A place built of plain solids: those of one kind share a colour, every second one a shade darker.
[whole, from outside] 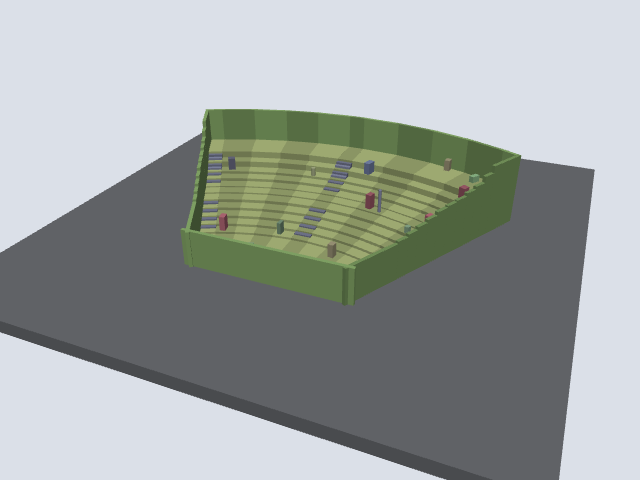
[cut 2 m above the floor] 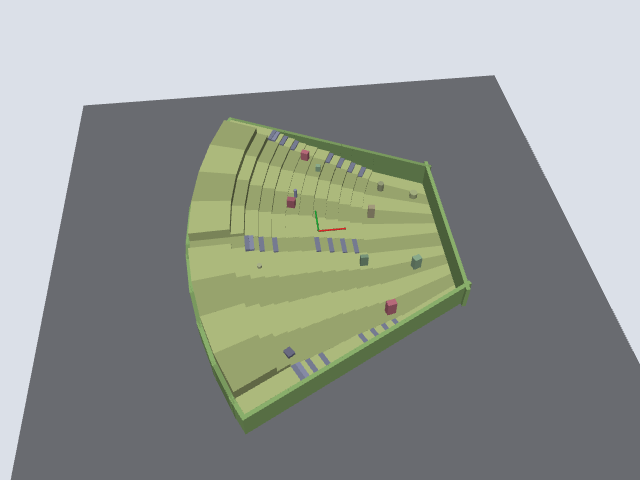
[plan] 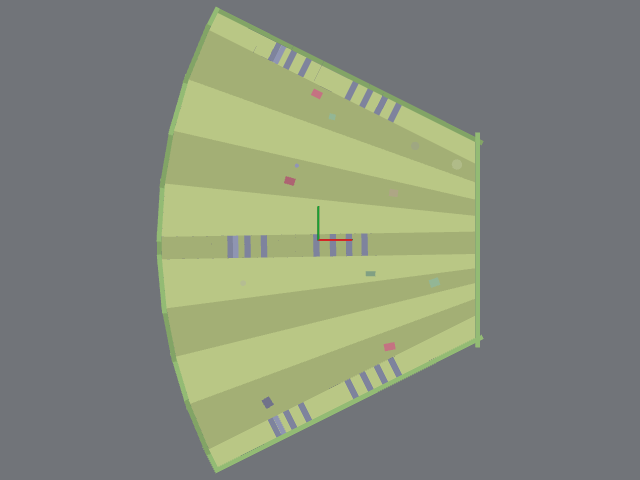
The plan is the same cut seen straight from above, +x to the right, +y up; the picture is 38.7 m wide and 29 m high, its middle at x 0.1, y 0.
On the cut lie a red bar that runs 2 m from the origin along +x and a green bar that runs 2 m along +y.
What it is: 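A raked hall of assembly; its floor steps down in tiers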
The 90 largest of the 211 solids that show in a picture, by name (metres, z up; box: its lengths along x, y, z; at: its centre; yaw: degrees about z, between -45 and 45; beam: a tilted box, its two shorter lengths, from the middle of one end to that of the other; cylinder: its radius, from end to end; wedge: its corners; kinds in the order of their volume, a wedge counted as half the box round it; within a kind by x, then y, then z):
{
 "floor_1": {"wedge": [[-9.47, 0.19, -6.14], [-9.47, 0.19, 2.86], [-9.27, 3.41, -6.14], [-9.27, 3.41, 2.86], [-6.47, 0.24, -6.14], [-6.47, 0.24, 2.86], [-6.28, 3.1, -6.14], [-6.28, 3.1, 2.86]]},
 "floor_2": {"wedge": [[-9.45, -1.16, -6.14], [-9.45, -1.16, 2.86], [-9.17, -4.13, -6.14], [-9.17, -4.13, 2.86], [-6.45, -1.11, -6.14], [-6.45, -1.11, 2.86], [-6.2, -3.74, -6.14], [-6.2, -3.74, 2.86]]},
 "floor_3": {"wedge": [[-9.27, 3.41, -6.14], [-9.27, 3.41, 2.86], [-8.72, 6.59, -6.14], [-8.72, 6.59, 2.86], [-6.28, 3.1, -6.14], [-6.28, 3.1, 2.86], [-5.79, 5.92, -6.14], [-5.79, 5.92, 2.86]]},
 "floor_4": {"wedge": [[-9.17, -4.13, -6.14], [-9.17, -4.13, 2.86], [-8.6, -7.05, -6.14], [-8.6, -7.05, 2.86], [-6.2, -3.74, -6.14], [-6.2, -3.74, 2.86], [-5.69, -6.33, -6.14], [-5.69, -6.33, 2.86]]},
 "floor_5": {"wedge": [[-8.72, 6.59, -6.14], [-8.72, 6.59, 2.86], [-7.82, 9.69, -6.14], [-7.82, 9.69, 2.86], [-5.79, 5.92, -6.14], [-5.79, 5.92, 2.86], [-5.0, 8.68, -6.14], [-5.0, 8.68, 2.86]]},
 "floor_6": {"wedge": [[-8.6, -7.05, -6.14], [-8.6, -7.05, 2.86], [-7.75, -9.9, -6.14], [-7.75, -9.9, 2.86], [-5.69, -6.33, -6.14], [-5.69, -6.33, 2.86], [-4.93, -8.86, -6.14], [-4.93, -8.86, 2.86]]},
 "floor_7": {"box": [3.0, 1.35, 9.0], "at": [-7.96, -0.46, -1.64], "yaw": 1.0},
 "floor_8": {"wedge": [[-7.82, 9.69, -6.14], [-7.82, 9.69, 2.86], [-6.6, 12.68, -6.14], [-6.6, 12.68, 2.86], [-5.0, 8.68, -6.14], [-5.0, 8.68, 2.86], [-3.92, 11.33, -6.14], [-3.92, 11.33, 2.86]]},
 "floor_9": {"wedge": [[-7.75, -9.9, -6.14], [-7.75, -9.9, 2.86], [-6.61, -12.65, -6.14], [-6.61, -12.65, 2.86], [-4.93, -8.86, -6.14], [-4.93, -8.86, 2.86], [-3.93, -11.3, -6.14], [-3.93, -11.3, 2.86]]},
 "floor_10": {"wedge": [[-6.47, 0.24, -6.71], [-6.47, 0.24, 2.29], [-6.29, 3.1, -6.71], [-6.29, 3.1, 2.29], [-5.5, 0.26, -6.71], [-5.5, 0.26, 2.29], [-5.32, 3.0, -6.71], [-5.32, 3.0, 2.29]]},
 "floor_11": {"wedge": [[-6.45, -1.11, -6.71], [-6.45, -1.11, 2.29], [-6.2, -3.74, -6.71], [-6.2, -3.74, 2.29], [-5.48, -1.1, -6.71], [-5.48, -1.1, 2.29], [-5.23, -3.62, -6.71], [-5.23, -3.62, 2.29]]},
 "floor_12": {"wedge": [[-6.29, 3.1, -6.71], [-6.29, 3.1, 2.29], [-5.79, 5.92, -6.71], [-5.79, 5.92, 2.29], [-5.32, 3.0, -6.71], [-5.32, 3.0, 2.29], [-4.84, 5.71, -6.71], [-4.84, 5.71, 2.29]]},
 "floor_13": {"wedge": [[-6.2, -3.74, -6.71], [-6.2, -3.74, 2.29], [-5.69, -6.33, -6.71], [-5.69, -6.33, 2.29], [-5.23, -3.62, -6.71], [-5.23, -3.62, 2.29], [-4.75, -6.1, -6.71], [-4.75, -6.1, 2.29]]},
 "floor_14": {"wedge": [[-5.79, 5.92, -6.71], [-5.79, 5.92, 2.29], [-5.0, 8.68, -6.71], [-5.0, 8.68, 2.29], [-4.84, 5.71, -6.71], [-4.84, 5.71, 2.29], [-4.09, 8.35, -6.71], [-4.09, 8.35, 2.29]]},
 "floor_15": {"wedge": [[-5.69, -6.33, -6.71], [-5.69, -6.33, 2.29], [-4.93, -8.86, -6.71], [-4.93, -8.86, 2.29], [-4.75, -6.1, -6.71], [-4.75, -6.1, 2.29], [-4.02, -8.52, -6.71], [-4.02, -8.52, 2.29]]},
 "floor_16": {"wedge": [[-5.5, 0.26, -7.21], [-5.5, 0.26, 1.79], [-5.32, 3.0, -7.21], [-5.32, 3.0, 1.79], [-4.48, 0.27, -7.21], [-4.48, 0.27, 1.79], [-4.3, 2.89, -7.21], [-4.3, 2.89, 1.79]]},
 "floor_17": {"wedge": [[-5.48, -1.1, -7.21], [-5.48, -1.1, 1.79], [-5.24, -3.62, -7.21], [-5.24, -3.62, 1.79], [-4.45, -1.08, -7.21], [-4.45, -1.08, 1.79], [-4.22, -3.48, -7.21], [-4.22, -3.48, 1.79]]},
 "floor_18": {"wedge": [[-5.32, 3.0, -7.21], [-5.32, 3.0, 1.79], [-4.85, 5.71, -7.21], [-4.85, 5.71, 1.79], [-4.3, 2.89, -7.21], [-4.3, 2.89, 1.79], [-3.85, 5.48, -7.21], [-3.85, 5.48, 1.79]]},
 "floor_19": {"wedge": [[-5.24, -3.62, -7.21], [-5.24, -3.62, 1.79], [-4.75, -6.1, -7.21], [-4.75, -6.1, 1.79], [-4.22, -3.48, -7.21], [-4.22, -3.48, 1.79], [-3.75, -5.86, -7.21], [-3.75, -5.86, 1.79]]},
 "floor_20": {"box": [3.0, 1.2, 9.0], "at": [-5.0, -12.51, -1.64], "yaw": 26.7},
 "floor_21": {"wedge": [[-5.0, 8.68, -6.71], [-5.0, 8.68, 2.29], [-4.09, 8.35, -6.71], [-4.09, 8.35, 2.29], [-3.92, 11.33, -6.71], [-3.92, 11.33, 2.29], [-3.05, 10.9, -6.71], [-3.05, 10.9, 2.29]]},
 "floor_22": {"box": [3.0, 1.16, 9.0], "at": [-5.0, 12.52, -1.64], "yaw": -26.7},
 "floor_23": {"wedge": [[-4.93, -8.86, -6.71], [-4.93, -8.86, 2.29], [-4.02, -8.52, -6.71], [-4.02, -8.52, 2.29], [-3.93, -11.3, -6.71], [-3.93, -11.3, 2.29], [-3.06, -10.86, -6.71], [-3.06, -10.86, 2.29]]},
 "floor_24": {"wedge": [[-4.85, 5.71, -7.21], [-4.85, 5.71, 1.79], [-4.09, 8.35, -7.21], [-4.09, 8.35, 1.79], [-3.85, 5.48, -7.21], [-3.85, 5.48, 1.79], [-3.12, 8.0, -7.21], [-3.12, 8.0, 1.79]]},
 "floor_25": {"wedge": [[-4.75, -6.1, -7.21], [-4.75, -6.1, 1.79], [-4.02, -8.52, -7.21], [-4.02, -8.52, 1.79], [-3.75, -5.86, -7.21], [-3.75, -5.86, 1.79], [-3.06, -8.17, -7.21], [-3.06, -8.17, 1.79]]},
 "floor_26": {"wedge": [[-4.48, 0.27, -7.43], [-4.48, 0.27, 1.57], [-4.3, 2.89, -7.43], [-4.3, 2.89, 1.57], [-3.48, 0.29, -7.43], [-3.48, 0.29, 1.57], [-3.31, 2.79, -7.43], [-3.31, 2.79, 1.57]]},
 "floor_27": {"wedge": [[-4.46, -1.08, -7.43], [-4.46, -1.08, 1.57], [-4.22, -3.48, -7.43], [-4.22, -3.48, 1.57], [-3.46, -1.06, -7.43], [-3.46, -1.06, 1.57], [-3.23, -3.36, -7.43], [-3.23, -3.36, 1.57]]},
 "floor_28": {"wedge": [[-4.3, 2.89, -7.43], [-4.3, 2.89, 1.57], [-3.85, 5.48, -7.43], [-3.85, 5.48, 1.57], [-3.31, 2.79, -7.43], [-3.31, 2.79, 1.57], [-2.88, 5.26, -7.43], [-2.88, 5.26, 1.57]]},
 "floor_29": {"wedge": [[-4.22, -3.48, -7.43], [-4.22, -3.48, 1.57], [-3.76, -5.86, -7.43], [-3.76, -5.86, 1.57], [-3.23, -3.36, -7.43], [-3.23, -3.36, 1.57], [-2.79, -5.62, -7.43], [-2.79, -5.62, 1.57]]},
 "floor_30": {"wedge": [[-4.09, 8.35, -7.21], [-4.09, 8.35, 1.79], [-3.12, 8.0, -7.21], [-3.12, 8.0, 1.79], [-3.05, 10.9, -7.21], [-3.05, 10.9, 1.79], [-2.14, 10.44, -7.21], [-2.14, 10.44, 1.79]]},
 "floor_31": {"wedge": [[-4.02, -8.52, -7.21], [-4.02, -8.52, 1.79], [-3.06, -10.87, -7.21], [-3.06, -10.87, 1.79], [-3.06, -8.17, -7.21], [-3.06, -8.17, 1.79], [-2.14, -10.41, -7.21], [-2.14, -10.41, 1.79]]},
 "floor_32": {"wedge": [[-3.85, 5.48, -7.43], [-3.85, 5.48, 1.57], [-3.13, 8.0, -7.43], [-3.13, 8.0, 1.57], [-2.88, 5.26, -7.43], [-2.88, 5.26, 1.57], [-2.19, 7.67, -7.43], [-2.19, 7.67, 1.57]]},
 "floor_33": {"wedge": [[-3.76, -5.86, -7.43], [-3.76, -5.86, 1.57], [-3.06, -8.17, -7.43], [-3.06, -8.17, 1.57], [-2.79, -5.62, -7.43], [-2.79, -5.62, 1.57], [-2.13, -7.83, -7.43], [-2.13, -7.83, 1.57]]},
 "floor_34": {"wedge": [[-3.49, 0.29, -7.68], [-3.49, 0.29, 1.32], [-3.31, 2.79, -7.68], [-3.31, 2.79, 1.32], [-2.42, 0.31, -7.68], [-2.42, 0.31, 1.32], [-2.25, 2.68, -7.68], [-2.25, 2.68, 1.32]]},
 "floor_35": {"wedge": [[-3.46, -1.06, -7.68], [-3.46, -1.06, 1.32], [-3.24, -3.36, -7.68], [-3.24, -3.36, 1.32], [-2.4, -1.04, -7.68], [-2.4, -1.04, 1.32], [-2.18, -3.22, -7.68], [-2.18, -3.22, 1.32]]},
 "floor_36": {"wedge": [[-3.31, 2.79, -7.68], [-3.31, 2.79, 1.32], [-2.88, 5.26, -7.68], [-2.88, 5.26, 1.32], [-2.25, 2.68, -7.68], [-2.25, 2.68, 1.32], [-1.84, 5.02, -7.68], [-1.84, 5.02, 1.32]]},
 "floor_37": {"wedge": [[-3.24, -3.36, -7.68], [-3.24, -3.36, 1.32], [-2.79, -5.62, -7.68], [-2.79, -5.62, 1.32], [-2.18, -3.22, -7.68], [-2.18, -3.22, 1.32], [-1.76, -5.36, -7.68], [-1.76, -5.36, 1.32]]},
 "floor_38": {"wedge": [[-3.13, 8.0, -7.43], [-3.13, 8.0, 1.57], [-2.19, 7.67, -7.43], [-2.19, 7.67, 1.57], [-2.14, 10.44, -7.43], [-2.14, 10.44, 1.57], [-1.25, 9.99, -7.43], [-1.25, 9.99, 1.57]]},
 "floor_39": {"wedge": [[-3.06, -8.17, -7.43], [-3.06, -8.17, 1.57], [-2.15, -10.41, -7.43], [-2.15, -10.41, 1.57], [-2.13, -7.83, -7.43], [-2.13, -7.83, 1.57], [-1.26, -9.96, -7.43], [-1.26, -9.96, 1.57]]},
 "floor_40": {"box": [1.06, 1.35, 9.0], "at": [-2.94, -0.38, -3.18], "yaw": 1.0},
 "floor_41": {"wedge": [[-2.88, 5.26, -7.68], [-2.88, 5.26, 1.32], [-2.19, 7.67, -7.68], [-2.19, 7.67, 1.32], [-1.84, 5.02, -7.68], [-1.84, 5.02, 1.32], [-1.19, 7.31, -7.68], [-1.19, 7.31, 1.32]]},
 "floor_42": {"wedge": [[-2.79, -5.62, -7.68], [-2.79, -5.62, 1.32], [-2.13, -7.83, -7.68], [-2.13, -7.83, 1.32], [-1.76, -5.36, -7.68], [-1.76, -5.36, 1.32], [-1.13, -7.46, -7.68], [-1.13, -7.46, 1.32]]},
 "floor_43": {"wedge": [[-2.42, 0.31, -7.78], [-2.42, 0.31, 1.22], [-2.26, 2.68, -7.78], [-2.26, 2.68, 1.22], [-1.4, 0.32, -7.78], [-1.4, 0.32, 1.22], [-1.24, 2.58, -7.78], [-1.24, 2.58, 1.22]]},
 "floor_44": {"wedge": [[-2.26, 2.68, -7.78], [-2.26, 2.68, 1.22], [-1.84, 5.02, -7.78], [-1.84, 5.02, 1.22], [-1.24, 2.58, -7.78], [-1.24, 2.58, 1.22], [-0.85, 4.8, -7.78], [-0.85, 4.8, 1.22]]},
 "floor_45": {"wedge": [[-2.19, 7.67, -7.68], [-2.19, 7.67, 1.32], [-1.25, 9.99, -7.68], [-1.25, 9.99, 1.32], [-1.19, 7.31, -7.68], [-1.19, 7.31, 1.32], [-0.3, 9.51, -7.68], [-0.3, 9.51, 1.32]]},
 "floor_46": {"wedge": [[-2.18, -3.22, -7.78], [-2.18, -3.22, 1.22], [-1.76, -5.36, -7.78], [-1.76, -5.36, 1.22], [-1.17, -3.09, -7.78], [-1.17, -3.09, 1.22], [-0.77, -5.12, -7.78], [-0.77, -5.12, 1.22]]},
 "floor_47": {"wedge": [[-2.13, -7.83, -7.68], [-2.13, -7.83, 1.32], [-1.26, -9.96, -7.68], [-1.26, -9.96, 1.32], [-1.13, -7.46, -7.68], [-1.13, -7.46, 1.32], [-0.31, -9.48, -7.68], [-0.31, -9.48, 1.32]]},
 "floor_48": {"wedge": [[-1.84, 5.02, -7.78], [-1.84, 5.02, 1.22], [-1.19, 7.31, -7.78], [-1.19, 7.31, 1.22], [-0.85, 4.8, -7.78], [-0.85, 4.8, 1.22], [-0.23, 6.97, -7.78], [-0.23, 6.97, 1.22]]},
 "floor_49": {"wedge": [[-1.76, -5.36, -7.78], [-1.76, -5.36, 1.22], [-1.13, -7.46, -7.78], [-1.13, -7.46, 1.22], [-0.77, -5.12, -7.78], [-0.77, -5.12, 1.22], [-0.18, -7.11, -7.78], [-0.18, -7.11, 1.22]]},
 "floor_50": {"wedge": [[-1.41, 0.32, -7.9], [-1.41, 0.32, 1.1], [-1.25, 2.58, -7.9], [-1.25, 2.58, 1.1], [-0.32, 0.34, -7.9], [-0.32, 0.34, 1.1], [-0.16, 2.46, -7.9], [-0.16, 2.46, 1.1]]},
 "floor_51": {"wedge": [[-1.25, 2.58, -7.9], [-1.25, 2.58, 1.1], [-0.85, 4.8, -7.9], [-0.85, 4.8, 1.1], [-0.16, 2.46, -7.9], [-0.16, 2.46, 1.1], [0.21, 4.56, -7.9], [0.21, 4.56, 1.1]]},
 "floor_52": {"wedge": [[-1.19, 7.31, -7.78], [-1.19, 7.31, 1.22], [-0.3, 9.52, -7.78], [-0.3, 9.52, 1.22], [-0.23, 6.97, -7.78], [-0.23, 6.97, 1.22], [0.61, 9.06, -7.78], [0.61, 9.06, 1.22]]},
 "floor_53": {"wedge": [[-1.17, -3.09, -7.9], [-1.17, -3.09, 1.1], [-0.77, -5.12, -7.9], [-0.77, -5.12, 1.1], [-0.09, -2.95, -7.9], [-0.09, -2.95, 1.1], [0.29, -4.86, -7.9], [0.29, -4.86, 1.1]]},
 "floor_54": {"wedge": [[-1.13, -7.46, -7.78], [-1.13, -7.46, 1.22], [-0.31, -9.48, -7.78], [-0.31, -9.48, 1.22], [-0.18, -7.11, -7.78], [-0.18, -7.11, 1.22], [0.6, -9.03, -7.78], [0.6, -9.03, 1.22]]},
 "floor_55": {"box": [1.09, 1.35, 9.0], "at": [-0.85, -0.34, -3.4], "yaw": 1.0},
 "floor_56": {"wedge": [[-0.85, 4.8, -7.9], [-0.85, 4.8, 1.1], [-0.23, 6.97, -7.9], [-0.23, 6.97, 1.1], [0.21, 4.56, -7.9], [0.21, 4.56, 1.1], [0.79, 6.6, -7.9], [0.79, 6.6, 1.1]]},
 "floor_57": {"wedge": [[-0.77, -5.12, -7.9], [-0.77, -5.12, 1.1], [-0.18, -7.11, -7.9], [-0.18, -7.11, 1.1], [0.29, -4.86, -7.9], [0.29, -4.86, 1.1], [0.84, -6.73, -7.9], [0.84, -6.73, 1.1]]},
 "floor_58": {"wedge": [[-0.23, 6.97, -7.9], [-0.23, 6.97, 1.1], [0.61, 9.06, -7.9], [0.61, 9.06, 1.1], [0.79, 6.6, -7.9], [0.79, 6.6, 1.1], [1.58, 8.57, -7.9], [1.58, 8.57, 1.1]]},
 "floor_59": {"wedge": [[-0.18, -7.11, -7.9], [-0.18, -7.11, 1.1], [0.6, -9.03, -7.9], [0.6, -9.03, 1.1], [0.84, -6.73, -7.9], [0.84, -6.73, 1.1], [1.57, -8.54, -7.9], [1.57, -8.54, 1.1]]},
 "floor_60": {"wedge": [[-0.16, 2.46, -8.16], [-0.16, 2.46, 0.84], [0.21, 4.56, -8.16], [0.21, 4.56, 0.84], [0.83, 2.36, -8.16], [0.83, 2.36, 0.84], [1.18, 4.33, -8.16], [1.18, 4.33, 0.84]]},
 "floor_61": {"wedge": [[0.21, 4.56, -8.16], [0.21, 4.56, 0.84], [0.79, 6.6, -8.16], [0.79, 6.6, 0.84], [1.18, 4.33, -8.16], [1.18, 4.33, 0.84], [1.73, 6.26, -8.16], [1.73, 6.26, 0.84]]},
 "floor_62": {"wedge": [[0.28, -4.86, -8.16], [0.28, -4.86, 0.84], [0.84, -6.73, -8.16], [0.84, -6.73, 0.84], [1.26, -4.62, -8.16], [1.26, -4.62, 0.84], [1.78, -6.38, -8.16], [1.78, -6.38, 0.84]]},
 "floor_63": {"wedge": [[0.79, 6.6, -8.16], [0.79, 6.6, 0.84], [1.58, 8.57, -8.16], [1.58, 8.57, 0.84], [1.73, 6.26, -8.16], [1.73, 6.26, 0.84], [2.48, 8.12, -8.16], [2.48, 8.12, 0.84]]},
 "floor_64": {"wedge": [[0.84, -6.73, -8.16], [0.84, -6.73, 0.84], [1.57, -8.54, -8.16], [1.57, -8.54, 0.84], [1.78, -6.38, -8.16], [1.78, -6.38, 0.84], [2.47, -8.09, -8.16], [2.47, -8.09, 0.84]]},
 "floor_65": {"wedge": [[1.18, 4.33, -8.39], [1.18, 4.33, 0.61], [1.73, 6.26, -8.39], [1.73, 6.26, 0.61], [2.14, 4.12, -8.39], [2.14, 4.12, 0.61], [2.65, 5.93, -8.39], [2.65, 5.93, 0.61]]},
 "floor_66": {"wedge": [[1.25, -4.62, -8.39], [1.25, -4.62, 0.61], [1.78, -6.39, -8.39], [1.78, -6.39, 0.61], [2.21, -4.39, -8.39], [2.21, -4.39, 0.61], [2.7, -6.05, -8.39], [2.7, -6.05, 0.61]]},
 "floor_67": {"wedge": [[1.73, 6.26, -8.39], [1.73, 6.26, 0.61], [2.47, 8.12, -8.39], [2.47, 8.12, 0.61], [2.65, 5.93, -8.39], [2.65, 5.93, 0.61], [3.35, 7.68, -8.39], [3.35, 7.68, 0.61]]},
 "floor_68": {"wedge": [[1.78, -6.39, -8.39], [1.78, -6.39, 0.61], [2.47, -8.09, -8.39], [2.47, -8.09, 0.61], [2.7, -6.05, -8.39], [2.7, -6.05, 0.61], [3.34, -7.65, -8.39], [3.34, -7.65, 0.61]]},
 "floor_69": {"wedge": [[2.13, 4.12, -8.62], [2.13, 4.12, 0.38], [2.65, 5.93, -8.62], [2.65, 5.93, 0.38], [3.05, 3.91, -8.62], [3.05, 3.91, 0.38], [3.53, 5.61, -8.62], [3.53, 5.61, 0.38]]},
 "floor_70": {"wedge": [[2.65, 5.93, -8.62], [2.65, 5.93, 0.38], [3.35, 7.69, -8.62], [3.35, 7.69, 0.38], [3.53, 5.61, -8.62], [3.53, 5.61, 0.38], [4.19, 7.26, -8.62], [4.19, 7.26, 0.38]]},
 "floor_71": {"wedge": [[2.7, -6.05, -8.62], [2.7, -6.05, 0.38], [3.34, -7.65, -8.62], [3.34, -7.65, 0.38], [3.58, -5.72, -8.62], [3.58, -5.72, 0.38], [4.18, -7.23, -8.62], [4.18, -7.23, 0.38]]},
 "floor_72": {"wedge": [[3.53, 5.61, -8.83], [3.53, 5.61, 0.17], [4.18, 7.26, -8.83], [4.18, 7.26, 0.17], [4.44, 5.29, -8.83], [4.44, 5.29, 0.17], [5.05, 6.83, -8.83], [5.05, 6.83, 0.17]]},
 "floor_73": {"wedge": [[3.56, 0.41, -9.0], [3.56, 0.41, 0.0], [3.69, 2.06, -9.0], [3.69, 2.06, 0.0], [9.47, 0.51, -9.0], [9.47, 0.51, 0.0], [9.47, 1.46, -9.0], [9.47, 1.46, 0.0]]},
 "floor_74": {"wedge": [[3.56, 0.41, -9.0], [3.56, 0.41, 0.0], [3.58, -0.94, -9.0], [3.58, -0.94, 0.0], [9.47, -0.84, -9.0], [9.47, -0.84, 0.0], [9.47, 0.51, -9.0], [9.47, 0.51, 0.0]]},
 "floor_75": {"wedge": [[3.58, -0.94, -9.0], [3.58, -0.94, 0.0], [3.75, -2.45, -9.0], [3.75, -2.45, 0.0], [9.47, -1.71, -9.0], [9.47, -1.71, 0.0], [9.47, -0.84, -9.0], [9.47, -0.84, 0.0]]},
 "floor_76": {"wedge": [[3.69, 2.06, -9.0], [3.69, 2.06, 0.0], [3.99, 3.69, -9.0], [3.99, 3.69, 0.0], [9.47, 1.46, -9.0], [9.47, 1.46, 0.0], [9.47, 2.44, -9.0], [9.47, 2.44, 0.0]]},
 "floor_77": {"wedge": [[3.75, -2.45, -9.0], [3.75, -2.45, 0.0], [4.05, -3.94, -9.0], [4.05, -3.94, 0.0], [9.47, -2.6, -9.0], [9.47, -2.6, 0.0], [9.47, -1.71, -9.0], [9.47, -1.71, 0.0]]},
 "floor_78": {"wedge": [[3.99, 3.69, -9.0], [3.99, 3.69, 0.0], [4.44, 5.29, -9.0], [4.44, 5.29, 0.0], [9.47, 2.44, -9.0], [9.47, 2.44, 0.0], [9.47, 3.48, -9.0], [9.47, 3.48, 0.0]]},
 "floor_79": {"wedge": [[4.05, -3.94, -9.0], [4.05, -3.94, 0.0], [4.48, -5.39, -9.0], [4.48, -5.39, 0.0], [9.47, -3.55, -9.0], [9.47, -3.55, 0.0], [9.47, -2.6, -9.0], [9.47, -2.6, 0.0]]},
 "floor_80": {"wedge": [[4.44, 5.29, -9.0], [4.44, 5.29, 0.0], [5.05, 6.83, -9.0], [5.05, 6.83, 0.0], [9.47, 3.48, -9.0], [9.47, 3.48, 0.0], [9.47, 4.61, -9.0], [9.47, 4.61, 0.0]]},
 "floor_81": {"wedge": [[4.48, -5.39, -9.0], [4.48, -5.39, 0.0], [5.04, -6.8, -9.0], [5.04, -6.8, 0.0], [9.47, -4.57, -9.0], [9.47, -4.57, 0.0], [9.47, -3.55, -9.0], [9.47, -3.55, 0.0]]},
 "floor_82": {"wedge": [[5.04, -6.8, -9.0], [5.04, -6.8, 0.0], [5.58, -7.87, -9.0], [5.58, -7.87, 0.0], [9.47, -5.92, -9.0], [9.47, -5.92, 0.0], [9.47, -4.57, -9.0], [9.47, -4.57, 0.0]]},
 "floor_83": {"wedge": [[5.05, 6.83, -9.0], [5.05, 6.83, 0.0], [5.57, 7.87, -9.0], [5.57, 7.87, 0.0], [9.47, 4.61, -9.0], [9.47, 4.61, 0.0], [9.47, 5.91, -9.0], [9.47, 5.91, 0.0]]},
 "wall_1": {"box": [0.29, 3.81, 11.85], "at": [-9.51, 1.81, -0.22], "yaw": -3.6},
 "wall_2": {"box": [0.29, 3.81, 11.85], "at": [-9.14, 5.03, -0.22], "yaw": -9.8},
 "wall_3": {"box": [0.29, 3.81, 11.85], "at": [-8.41, 8.18, -0.22], "yaw": -16.1},
 "wall_4": {"box": [0.29, 3.81, 11.85], "at": [-7.35, 11.24, -0.22], "yaw": -22.3},
 "wall_5": {"box": [4.8, 0.29, 11.85], "at": [7.78, 6.92, -3.07], "yaw": -26.7},
 "wall_6": {"box": [4.79, 0.29, 11.85], "at": [7.79, -6.93, -3.07], "yaw": 26.7},
 "wall_7": {"box": [0.29, 12.99, 11.85], "at": [9.62, 0.0, -3.07]}
}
